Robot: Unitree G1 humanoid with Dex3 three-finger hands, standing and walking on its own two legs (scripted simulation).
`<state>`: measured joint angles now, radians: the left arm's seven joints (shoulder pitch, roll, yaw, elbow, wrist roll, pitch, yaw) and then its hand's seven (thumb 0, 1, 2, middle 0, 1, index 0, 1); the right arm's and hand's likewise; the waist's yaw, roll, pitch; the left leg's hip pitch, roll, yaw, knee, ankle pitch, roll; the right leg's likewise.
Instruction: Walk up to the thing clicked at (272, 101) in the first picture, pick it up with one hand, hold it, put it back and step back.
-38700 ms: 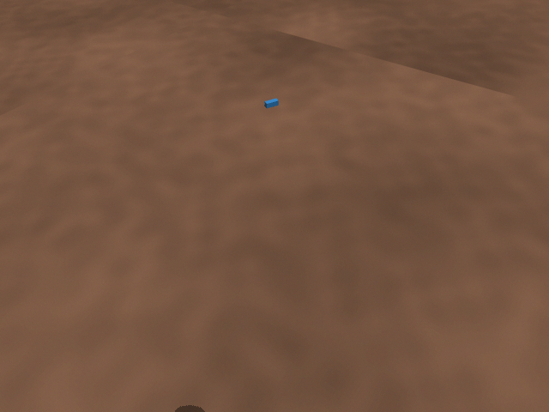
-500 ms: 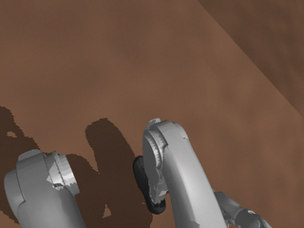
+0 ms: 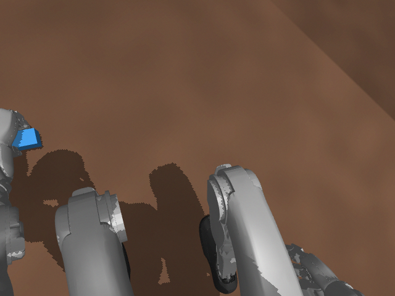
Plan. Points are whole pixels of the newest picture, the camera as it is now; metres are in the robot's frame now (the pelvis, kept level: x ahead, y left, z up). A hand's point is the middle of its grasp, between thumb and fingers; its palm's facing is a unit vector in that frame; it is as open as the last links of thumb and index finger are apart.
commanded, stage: settle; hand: left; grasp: from above
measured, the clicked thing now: (15, 141) +0.43 +0.35 -0.22
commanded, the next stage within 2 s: lift in 0.28 s
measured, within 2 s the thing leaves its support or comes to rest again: neither
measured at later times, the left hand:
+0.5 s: hand out of the picture +0.41 +0.36 -0.12, palm faces -0.42 -0.12 -0.90, open 6.3 cm
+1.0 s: hand out of the picture +0.35 +0.35 +0.01, palm faces -0.43 -0.13 -0.89, open 6.4 cm
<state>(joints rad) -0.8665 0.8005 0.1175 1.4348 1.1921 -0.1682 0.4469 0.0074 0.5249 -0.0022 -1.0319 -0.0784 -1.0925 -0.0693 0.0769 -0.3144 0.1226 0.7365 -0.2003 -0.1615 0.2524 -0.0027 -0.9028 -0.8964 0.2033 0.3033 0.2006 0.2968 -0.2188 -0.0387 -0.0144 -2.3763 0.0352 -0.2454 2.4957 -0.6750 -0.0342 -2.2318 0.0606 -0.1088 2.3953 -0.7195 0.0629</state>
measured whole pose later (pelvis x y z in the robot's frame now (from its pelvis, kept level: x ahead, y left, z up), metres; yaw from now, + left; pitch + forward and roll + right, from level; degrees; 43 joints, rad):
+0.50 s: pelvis -0.01 +0.00 +0.02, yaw +3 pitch +32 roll -9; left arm -0.86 0.76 0.11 1.31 1.19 -0.18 0.30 -0.01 0.51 0.00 -1.07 -0.02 -1.13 0.00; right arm 0.15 -0.29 0.07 0.73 -0.14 -0.05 0.17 0.00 -0.91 -0.90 0.20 0.30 0.20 0.30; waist -0.19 0.00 -0.05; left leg -2.33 0.03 -0.19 2.39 -0.63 -0.03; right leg -2.20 0.04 -0.08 2.32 -0.70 0.05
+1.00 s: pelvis -0.01 +0.00 +0.11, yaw +6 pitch +33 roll -7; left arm -0.60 0.64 0.03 0.88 1.06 -0.12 0.10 -0.01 0.51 0.04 -1.02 -0.11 -1.06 -0.10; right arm 0.16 -0.27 -0.03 0.68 -0.04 0.02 0.09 0.00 -0.91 -0.90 0.20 0.30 0.20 0.30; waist -0.09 0.04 -0.17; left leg -2.08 0.04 -0.13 2.10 -0.61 -0.01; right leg -1.97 0.01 -0.05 2.06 -0.67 0.05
